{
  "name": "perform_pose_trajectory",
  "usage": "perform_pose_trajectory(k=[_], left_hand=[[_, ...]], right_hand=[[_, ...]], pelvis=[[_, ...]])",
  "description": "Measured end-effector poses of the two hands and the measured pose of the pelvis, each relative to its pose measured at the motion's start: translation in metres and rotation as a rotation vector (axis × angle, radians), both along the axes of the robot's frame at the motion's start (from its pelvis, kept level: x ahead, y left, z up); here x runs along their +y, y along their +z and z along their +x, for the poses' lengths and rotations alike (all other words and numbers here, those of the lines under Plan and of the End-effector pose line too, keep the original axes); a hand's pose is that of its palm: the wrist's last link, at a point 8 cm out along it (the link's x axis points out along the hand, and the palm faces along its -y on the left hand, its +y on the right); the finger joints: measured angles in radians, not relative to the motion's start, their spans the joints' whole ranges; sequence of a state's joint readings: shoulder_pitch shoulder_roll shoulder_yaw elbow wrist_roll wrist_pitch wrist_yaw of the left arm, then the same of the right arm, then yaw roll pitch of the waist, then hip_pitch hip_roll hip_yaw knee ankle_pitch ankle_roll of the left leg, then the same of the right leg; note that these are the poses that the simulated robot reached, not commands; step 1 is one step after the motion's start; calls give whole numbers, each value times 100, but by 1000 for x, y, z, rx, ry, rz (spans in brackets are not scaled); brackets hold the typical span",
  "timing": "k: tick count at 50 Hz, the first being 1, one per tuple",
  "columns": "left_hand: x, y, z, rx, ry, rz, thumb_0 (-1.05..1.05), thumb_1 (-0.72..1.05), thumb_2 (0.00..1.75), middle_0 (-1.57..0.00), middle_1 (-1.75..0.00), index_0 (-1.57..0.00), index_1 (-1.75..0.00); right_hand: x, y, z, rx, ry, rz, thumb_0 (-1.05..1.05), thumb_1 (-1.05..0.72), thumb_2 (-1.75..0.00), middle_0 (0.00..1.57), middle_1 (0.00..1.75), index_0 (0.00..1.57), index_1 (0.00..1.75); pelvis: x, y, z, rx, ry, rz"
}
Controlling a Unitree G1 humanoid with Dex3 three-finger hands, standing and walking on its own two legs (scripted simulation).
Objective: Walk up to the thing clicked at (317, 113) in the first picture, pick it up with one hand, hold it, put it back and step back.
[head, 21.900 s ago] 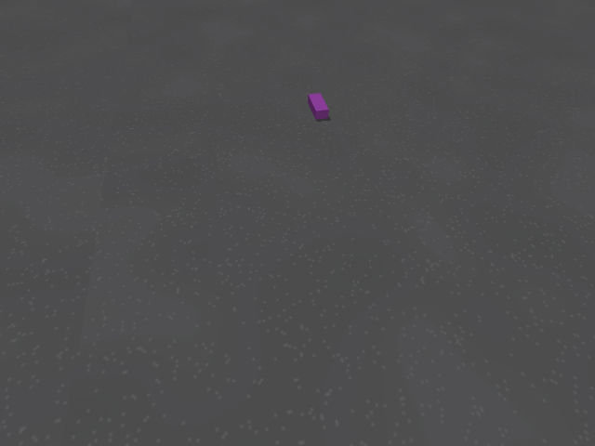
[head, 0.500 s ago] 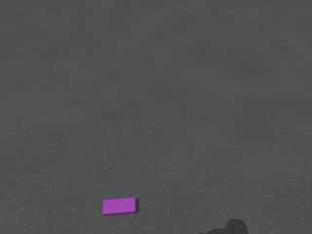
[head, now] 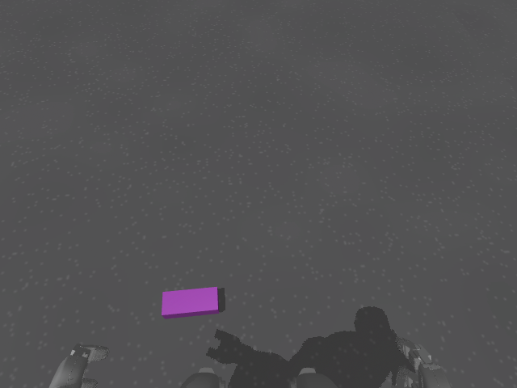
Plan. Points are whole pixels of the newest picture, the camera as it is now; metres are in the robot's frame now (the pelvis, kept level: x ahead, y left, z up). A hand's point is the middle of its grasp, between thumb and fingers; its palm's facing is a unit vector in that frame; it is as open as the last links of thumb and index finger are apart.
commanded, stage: rise first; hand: left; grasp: from above
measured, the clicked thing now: (191, 302) +0.42 +0.21 -0.69
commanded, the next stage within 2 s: none
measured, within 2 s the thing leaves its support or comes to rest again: neither
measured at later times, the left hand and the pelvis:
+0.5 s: hand (115, 386) +0.15 +0.27 -0.26, palm faces -0.37 -0.72 -0.59, open 14.2 cm; pelvis -0.03 -0.01 -0.12, yaw +1 degrees
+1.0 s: hand (147, 328) +0.29 +0.28 -0.44, palm faces -0.47 -0.23 -0.85, open 14.0 cm; pelvis -0.09 -0.01 -0.30, yaw -2 degrees
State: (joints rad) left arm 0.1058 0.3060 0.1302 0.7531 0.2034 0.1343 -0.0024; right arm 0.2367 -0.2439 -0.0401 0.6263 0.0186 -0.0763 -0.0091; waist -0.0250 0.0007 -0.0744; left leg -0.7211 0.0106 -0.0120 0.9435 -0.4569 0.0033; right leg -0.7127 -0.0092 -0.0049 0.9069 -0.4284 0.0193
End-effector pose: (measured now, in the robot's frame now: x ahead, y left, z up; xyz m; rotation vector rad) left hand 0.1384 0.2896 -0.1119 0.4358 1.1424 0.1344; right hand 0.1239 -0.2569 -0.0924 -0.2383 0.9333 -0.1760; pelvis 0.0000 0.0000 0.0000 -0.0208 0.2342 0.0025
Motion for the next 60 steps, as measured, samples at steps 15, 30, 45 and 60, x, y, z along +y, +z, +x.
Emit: perform_pose_trajectory(k=[15,30,45,60], left_hand=[[1,-30,-12,-12,-104,81,0,-57,99,-8,-106,-8,-107],[6,-148,58,-136,-482,310,0,-55,97,-8,-107,-9,-107],[0,-253,141,-229,-758,548,0,-54,100,-10,-105,-10,-105],[-6,-317,182,-286,-967,639,0,-54,104,-8,-100,-7,-102]], right_hand=[[14,-33,44,-126,82,-6,1,-93,-90,20,30,21,30],[-12,-163,31,-88,133,-34,1,-92,-90,20,30,21,30],[-28,-314,-80,213,62,-11,1,-91,-90,20,30,21,30],[-30,-344,-155,409,-10,-69,1,-89,-89,20,30,21,30]], pelvis=[[-1,-46,-5,107,13,-15],[-9,-164,-39,302,8,-7],[-15,-279,-85,360,-9,-18],[-5,-332,-95,353,-25,-59]])
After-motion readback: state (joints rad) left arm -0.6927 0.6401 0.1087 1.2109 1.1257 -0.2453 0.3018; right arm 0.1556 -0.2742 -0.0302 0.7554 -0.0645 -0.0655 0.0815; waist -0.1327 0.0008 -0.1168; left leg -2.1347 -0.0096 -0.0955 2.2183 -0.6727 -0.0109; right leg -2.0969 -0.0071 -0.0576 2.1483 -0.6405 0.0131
